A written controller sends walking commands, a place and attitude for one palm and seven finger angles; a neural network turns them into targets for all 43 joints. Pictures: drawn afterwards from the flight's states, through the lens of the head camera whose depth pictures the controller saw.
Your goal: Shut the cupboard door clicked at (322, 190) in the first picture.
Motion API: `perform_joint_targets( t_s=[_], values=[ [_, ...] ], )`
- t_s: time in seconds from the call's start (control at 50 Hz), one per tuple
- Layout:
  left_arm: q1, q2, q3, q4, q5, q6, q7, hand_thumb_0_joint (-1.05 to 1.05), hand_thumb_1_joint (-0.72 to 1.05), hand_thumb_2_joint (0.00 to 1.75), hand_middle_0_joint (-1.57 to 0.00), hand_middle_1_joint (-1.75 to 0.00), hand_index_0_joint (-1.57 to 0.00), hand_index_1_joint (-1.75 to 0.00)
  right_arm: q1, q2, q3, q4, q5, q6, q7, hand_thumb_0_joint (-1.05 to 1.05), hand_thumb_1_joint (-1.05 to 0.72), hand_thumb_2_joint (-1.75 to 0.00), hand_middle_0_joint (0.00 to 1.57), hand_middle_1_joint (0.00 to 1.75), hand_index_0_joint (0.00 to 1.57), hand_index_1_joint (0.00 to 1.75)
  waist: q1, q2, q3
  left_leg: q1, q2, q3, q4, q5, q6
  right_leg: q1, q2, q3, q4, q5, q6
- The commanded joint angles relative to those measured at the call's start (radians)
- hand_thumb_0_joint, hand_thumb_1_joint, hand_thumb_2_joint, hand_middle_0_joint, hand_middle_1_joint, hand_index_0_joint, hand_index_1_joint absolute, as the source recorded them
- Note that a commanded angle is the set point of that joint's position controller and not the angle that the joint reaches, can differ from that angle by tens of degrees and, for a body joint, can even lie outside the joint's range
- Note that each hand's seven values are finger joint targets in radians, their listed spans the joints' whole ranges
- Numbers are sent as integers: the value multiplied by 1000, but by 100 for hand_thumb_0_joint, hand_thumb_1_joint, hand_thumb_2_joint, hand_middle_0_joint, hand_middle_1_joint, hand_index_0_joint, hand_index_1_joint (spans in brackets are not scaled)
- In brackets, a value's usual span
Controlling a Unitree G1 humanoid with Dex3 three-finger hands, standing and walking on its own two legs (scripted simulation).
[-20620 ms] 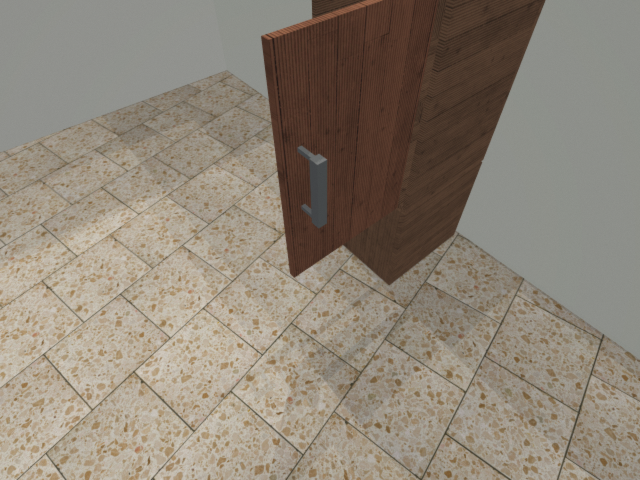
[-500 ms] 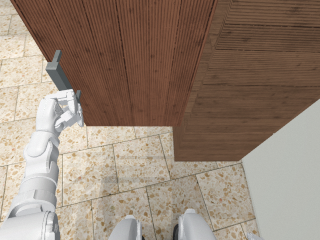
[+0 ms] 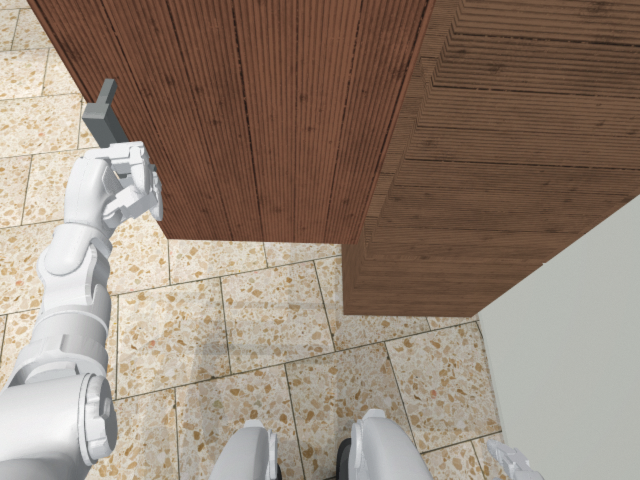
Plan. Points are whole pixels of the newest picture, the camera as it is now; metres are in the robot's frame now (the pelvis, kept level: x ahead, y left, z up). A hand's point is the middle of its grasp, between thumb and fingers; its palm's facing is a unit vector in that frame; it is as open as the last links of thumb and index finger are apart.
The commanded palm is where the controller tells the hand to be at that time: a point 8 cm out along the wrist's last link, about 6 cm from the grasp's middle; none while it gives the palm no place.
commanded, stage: push the door shut along its arc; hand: left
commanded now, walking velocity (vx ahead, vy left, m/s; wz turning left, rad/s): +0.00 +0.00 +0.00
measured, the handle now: (129, 148) +0.52 +0.25 +0.05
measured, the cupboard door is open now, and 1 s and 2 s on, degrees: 90 78 59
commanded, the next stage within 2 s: pull the fist back off the door in 1.54 s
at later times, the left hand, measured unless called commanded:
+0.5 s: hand (175, 158) +0.50 +0.19 +0.06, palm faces -0.22 -0.97 -0.04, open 3.1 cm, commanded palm +0.50 +0.23 +0.05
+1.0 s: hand (201, 125) +0.56 +0.16 +0.05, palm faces -0.32 -0.95 -0.03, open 3.1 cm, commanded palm +0.56 +0.19 +0.05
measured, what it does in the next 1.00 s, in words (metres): stands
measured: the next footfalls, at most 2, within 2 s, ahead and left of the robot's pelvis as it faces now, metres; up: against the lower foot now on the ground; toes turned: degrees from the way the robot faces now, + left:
none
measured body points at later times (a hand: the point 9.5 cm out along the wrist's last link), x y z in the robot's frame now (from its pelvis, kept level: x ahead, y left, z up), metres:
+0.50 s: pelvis -0.01 +0.01 -0.01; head +0.14 +0.03 +0.41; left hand +0.50 +0.24 +0.06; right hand +0.01 -0.27 -0.12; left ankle +0.01 +0.09 -0.65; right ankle +0.05 -0.11 -0.65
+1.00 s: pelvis +0.00 +0.01 -0.02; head +0.18 +0.03 +0.39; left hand +0.57 +0.21 +0.06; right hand -0.02 -0.25 -0.12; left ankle +0.01 +0.09 -0.65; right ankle +0.05 -0.11 -0.65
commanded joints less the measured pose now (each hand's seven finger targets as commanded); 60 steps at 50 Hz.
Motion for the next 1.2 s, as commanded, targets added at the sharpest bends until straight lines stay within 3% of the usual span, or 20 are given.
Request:
perform_joint_targets(
  t_s=[0.0, 0.04, 0.16, 0.22, 0.26, 0.32, 0.34, 0.36, 0.44, 0.54, 0.68, 0.7, 0.72, 0.76, 0.84, 0.86, 0.98, 1.06, 1.08, 1.18],
  values=[
    [-413, 254, 49, -132, -15, -45, -33, 0, 90, 90, -130, -150, -130, -150, 139, -176, -66, -54, 5, -19, -10, 0, -90, -90, 20, 30, 20, 30, -37, 98, -458, 235, 4, -85, -150, 358, -30, 247, 34, 83, -94, 230, -9],
    [-415, 286, 69, -94, -12, -16, -45, 0, 90, 90, -130, -150, -130, -150, 144, -177, -62, -63, 8, -10, -10, 0, -90, -90, 20, 30, 20, 30, -44, 46, -433, 153, 1, -69, -144, 320, -18, 288, 33, 95, -102, 236, -4],
    [-562, 320, 56, -83, -7, -11, -93, 0, 90, 90, -130, -150, -130, -150, 168, -185, -59, -60, 8, -9, -14, 0, -90, -90, 20, 30, 20, 30, -77, 92, -438, 155, 4, -82, -124, 301, -13, 232, 42, 94, -88, 202, -11],
    [-576, 304, 33, -93, 1, -9, -106, 0, 90, 90, -130, -150, -130, -150, 182, -191, -64, -51, 3, -9, -9, 0, -90, -90, 20, 30, 20, 30, -79, 147, -500, 227, 8, -94, -118, 343, -19, 185, 42, 87, -84, 201, -11],
    [-592, 301, 31, -75, -5, -4, -116, 0, 90, 90, -130, -150, -130, -150, 197, -196, -64, -46, 2, -8, -9, 0, -90, -90, 20, 30, 20, 30, -91, 144, -502, 248, 12, -106, -115, 370, -19, 156, 46, 77, -77, 205, -13],
    [-649, 333, 39, -35, 8, 17, -111, 0, 90, 90, -130, -150, -130, -150, 203, -201, -59, -37, 5, -2, -9, 0, -90, -90, 20, 30, 20, 30, -106, 122, -461, 191, 12, -105, -116, 290, -15, 143, 46, 79, -89, 147, -10],
    [-678, 370, 63, -39, 14, 18, -105, 0, 90, 90, -130, -150, -130, -150, 209, -208, -60, -36, 4, -1, -11, 0, -90, -90, 20, 30, 20, 30, -111, 103, -461, 176, 14, -106, -115, 278, -13, 146, 45, 80, -89, 139, -8],
    [-702, 365, 48, -56, 19, 12, -106, 0, 90, 90, -130, -150, -130, -150, 214, -206, -59, -37, 3, -4, -11, 0, -90, -90, 20, 30, 20, 30, -111, 149, -477, 202, 13, -112, -114, 298, -15, 128, 48, 76, -77, 144, -13],
    [-736, 351, 24, -36, 46, 20, -98, 0, 90, 90, -130, -150, -130, -150, 231, -210, -59, -28, -4, 1, -3, 0, -90, -90, 20, 30, 20, 30, -127, 193, -496, 254, 19, -127, -108, 325, -22, 68, 50, 67, -74, 138, -15],
    [-764, 403, 63, 1, 52, 43, -103, 0, 90, 90, -130, -150, -130, -150, 254, -218, -56, -37, -5, 9, 0, 0, -90, -90, 20, 30, 20, 30, -134, 149, -517, 229, 21, -128, -98, 345, -17, 94, 55, 64, -68, 157, -12],
    [-791, 444, 84, 34, 71, 58, -109, 0, 90, 90, -130, -150, -130, -150, 277, -218, -51, -41, -11, 22, 4, 0, -90, -90, 20, 30, 20, 30, -133, 194, -534, 269, 30, -137, -76, 441, -28, 62, 63, 54, -46, 198, -15],
    [-804, 423, 61, 50, 73, 69, -113, 0, 90, 90, -130, -150, -130, -150, 279, -218, -51, -42, -9, 24, 4, 0, -90, -90, 20, 30, 20, 30, -152, 172, -513, 246, 30, -131, -72, 427, -21, 61, 65, 57, -51, 204, -11],
    [-809, 482, 103, 53, 79, 72, -110, 0, 90, 90, -130, -150, -130, -150, 286, -223, -50, -42, -11, 27, 2, 0, -90, -90, 20, 30, 20, 30, -144, 163, -509, 219, 29, -127, -68, 417, -19, 81, 63, 58, -49, 204, -12],
    [-835, 441, 70, 67, 75, 82, -118, 0, 90, 90, -130, -150, -130, -150, 289, -217, -47, -48, -9, 25, 2, 0, -90, -90, 20, 30, 20, 30, -157, 174, -503, 216, 26, -125, -62, 424, -17, 64, 68, 54, -42, 212, -14],
    [-870, 513, 95, 76, 100, 95, -128, 0, 90, 90, -130, -150, -130, -150, 298, -225, -45, -44, -14, 28, -4, 0, -90, -90, 20, 30, 20, 30, -166, 161, -527, 173, 27, -117, -40, 407, -11, 84, 67, 63, -36, 218, -10],
    [-899, 484, 77, 61, 87, 91, -136, 0, 90, 90, -130, -150, -130, -150, 301, -220, -45, -45, -13, 24, -6, 0, -90, -90, 20, 30, 20, 30, -176, 179, -542, 204, 27, -124, -37, 444, -13, 69, 71, 56, -28, 239, -12],
    [-969, 472, 51, 23, 90, 111, -169, 0, 90, 90, -130, -150, -130, -150, 319, -226, -53, -13, -19, 17, -9, 0, -90, -90, 20, 30, 20, 30, -185, 259, -616, 327, 43, -152, -15, 555, -28, 0, 71, 47, -22, 260, -12],
    [-1026, 422, 4, 34, 86, 138, -176, 0, 90, 90, -130, -150, -130, -150, 325, -223, -51, 2, -18, 8, -15, 0, -90, -90, 20, 30, 20, 30, -212, 272, -577, 333, 42, -154, -9, 555, -27, -42, 74, 37, -27, 252, -16],
    [-1034, 453, 25, 32, 92, 142, -176, 0, 90, 90, -130, -150, -130, -150, 327, -229, -53, 9, -22, 6, -14, 0, -90, -90, 20, 30, 20, 30, -205, 270, -602, 339, 45, -162, -6, 557, -30, -43, 73, 38, -23, 248, -14],
    [-1072, 410, -22, 90, 97, 166, -177, 0, 90, 90, -130, -150, -130, -150, 322, -229, -47, 24, -25, -3, -20, 0, -90, -90, 20, 30, 20, 30, -234, 247, -548, 287, 41, -155, 5, 502, -23, -66, 78, 32, -24, 229, -18]
  ],
)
